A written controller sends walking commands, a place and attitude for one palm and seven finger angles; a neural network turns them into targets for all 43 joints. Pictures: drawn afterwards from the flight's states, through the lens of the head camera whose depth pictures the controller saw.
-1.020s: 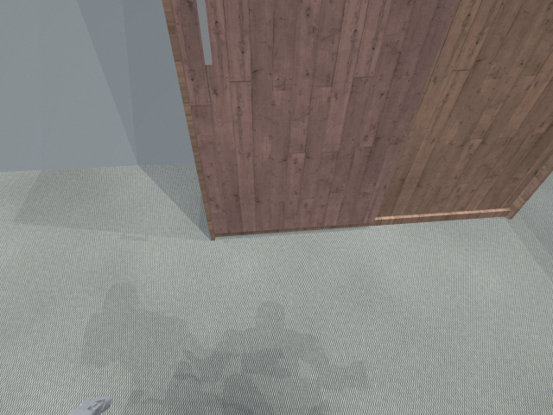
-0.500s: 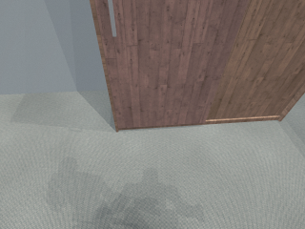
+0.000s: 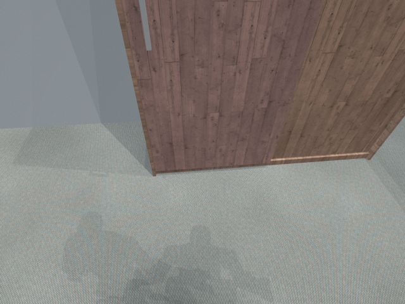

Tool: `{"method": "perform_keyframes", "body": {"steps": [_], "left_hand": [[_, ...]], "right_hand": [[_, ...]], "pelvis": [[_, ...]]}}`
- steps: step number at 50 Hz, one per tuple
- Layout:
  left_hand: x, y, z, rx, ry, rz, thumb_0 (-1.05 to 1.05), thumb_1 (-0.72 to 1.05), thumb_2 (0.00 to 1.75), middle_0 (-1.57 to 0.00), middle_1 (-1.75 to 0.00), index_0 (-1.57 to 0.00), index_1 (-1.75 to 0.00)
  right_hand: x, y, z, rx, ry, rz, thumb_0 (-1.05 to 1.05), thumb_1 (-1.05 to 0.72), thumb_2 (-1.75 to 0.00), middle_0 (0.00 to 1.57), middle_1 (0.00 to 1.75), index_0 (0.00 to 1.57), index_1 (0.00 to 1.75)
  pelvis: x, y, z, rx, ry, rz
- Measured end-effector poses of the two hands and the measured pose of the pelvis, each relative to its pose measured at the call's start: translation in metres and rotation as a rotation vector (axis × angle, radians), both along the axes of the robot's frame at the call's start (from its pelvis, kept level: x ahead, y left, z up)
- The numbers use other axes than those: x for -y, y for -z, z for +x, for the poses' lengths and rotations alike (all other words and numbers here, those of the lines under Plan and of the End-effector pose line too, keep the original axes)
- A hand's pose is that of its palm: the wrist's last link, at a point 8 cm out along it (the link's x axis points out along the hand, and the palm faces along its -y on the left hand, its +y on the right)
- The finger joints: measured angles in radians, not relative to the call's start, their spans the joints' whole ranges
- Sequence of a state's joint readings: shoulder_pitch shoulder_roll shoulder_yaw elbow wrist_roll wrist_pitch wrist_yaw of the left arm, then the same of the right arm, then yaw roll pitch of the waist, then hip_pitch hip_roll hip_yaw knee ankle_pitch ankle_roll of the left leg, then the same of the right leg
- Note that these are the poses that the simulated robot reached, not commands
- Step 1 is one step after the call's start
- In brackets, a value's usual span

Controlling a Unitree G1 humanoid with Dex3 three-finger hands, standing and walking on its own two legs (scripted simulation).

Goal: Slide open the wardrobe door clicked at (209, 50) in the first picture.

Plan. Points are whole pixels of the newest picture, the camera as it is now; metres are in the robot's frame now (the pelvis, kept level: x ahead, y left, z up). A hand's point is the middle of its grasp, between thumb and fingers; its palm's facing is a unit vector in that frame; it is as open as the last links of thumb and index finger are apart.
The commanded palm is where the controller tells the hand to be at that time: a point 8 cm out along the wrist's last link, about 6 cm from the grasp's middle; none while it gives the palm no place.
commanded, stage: look at it before walking up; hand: left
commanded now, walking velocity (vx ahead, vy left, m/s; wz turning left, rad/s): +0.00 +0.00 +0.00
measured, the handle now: (144, 12) +0.97 +0.26 +0.18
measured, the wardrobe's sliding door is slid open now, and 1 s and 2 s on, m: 0.00 0.00 0.00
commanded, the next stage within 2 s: walk to a spot facing it in 0.62 s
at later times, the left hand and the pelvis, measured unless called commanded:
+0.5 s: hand out of the picture +0.08 +0.25 -0.16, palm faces -0.03 -0.94 -0.33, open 7.4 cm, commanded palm none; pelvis +0.01 +0.00 +0.00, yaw +0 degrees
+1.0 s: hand out of the picture +0.05 +0.21 -0.19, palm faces +0.01 -0.98 -0.21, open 7.4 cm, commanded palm none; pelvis +0.05 +0.01 -0.01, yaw -1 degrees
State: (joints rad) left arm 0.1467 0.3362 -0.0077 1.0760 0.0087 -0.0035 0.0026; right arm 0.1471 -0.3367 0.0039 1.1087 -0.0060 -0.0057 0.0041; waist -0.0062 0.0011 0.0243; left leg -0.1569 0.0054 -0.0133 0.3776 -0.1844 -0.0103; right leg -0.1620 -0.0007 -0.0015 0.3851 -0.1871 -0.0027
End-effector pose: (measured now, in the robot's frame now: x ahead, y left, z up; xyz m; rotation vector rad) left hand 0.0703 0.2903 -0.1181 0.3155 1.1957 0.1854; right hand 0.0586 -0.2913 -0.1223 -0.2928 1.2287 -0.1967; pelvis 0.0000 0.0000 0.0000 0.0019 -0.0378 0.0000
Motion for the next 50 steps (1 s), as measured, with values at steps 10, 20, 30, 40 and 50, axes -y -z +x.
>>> {"method": "perform_keyframes", "body": {"steps": [10,20,30,40,50], "left_hand": [[0.0,0.002,0.0,-0.011,0.0,-0.007,0.01,0.9,0.89,-0.2,-0.3,-0.21,-0.3],[-0.004,0.003,0.0,-0.025,-0.004,-0.005,0.01,0.9,0.89,-0.2,-0.3,-0.21,-0.3],[-0.007,0.001,0.004,-0.026,-0.007,0.001,0.01,0.9,0.89,-0.2,-0.3,-0.21,-0.3],[-0.004,0.002,0.009,-0.015,-0.016,0.001,0.01,0.9,0.89,-0.2,-0.3,-0.21,-0.3],[0.028,0.037,-0.022,-0.143,-0.075,-0.133,0.01,0.9,0.89,-0.2,-0.3,-0.2,-0.3]], "right_hand": [[0.0,-0.003,0.004,0.0,0.0,-0.008,0.01,-0.9,-0.9,0.2,0.3,0.2,0.3],[-0.002,-0.004,0.012,0.004,-0.008,-0.01,0.01,-0.9,-0.9,0.2,0.3,0.2,0.3],[-0.005,-0.004,0.022,0.01,-0.016,-0.006,0.01,-0.9,-0.9,0.2,0.3,0.2,0.3],[-0.008,-0.003,0.028,0.021,-0.017,-0.003,0.0,-0.9,-0.9,0.2,0.3,0.2,0.3],[-0.048,0.02,0.002,-0.094,0.035,0.067,0.0,-0.91,-0.9,0.2,0.3,0.2,0.3]], "pelvis": [[-0.001,-0.001,0.002,-0.002,0.001,-0.002],[-0.004,-0.001,0.006,-0.006,0.001,-0.001],[-0.005,-0.002,0.01,-0.008,0.0,-0.001],[-0.005,-0.001,0.015,-0.006,0.001,-0.001],[-0.014,0.011,0.051,-0.021,0.014,-0.027]]}}
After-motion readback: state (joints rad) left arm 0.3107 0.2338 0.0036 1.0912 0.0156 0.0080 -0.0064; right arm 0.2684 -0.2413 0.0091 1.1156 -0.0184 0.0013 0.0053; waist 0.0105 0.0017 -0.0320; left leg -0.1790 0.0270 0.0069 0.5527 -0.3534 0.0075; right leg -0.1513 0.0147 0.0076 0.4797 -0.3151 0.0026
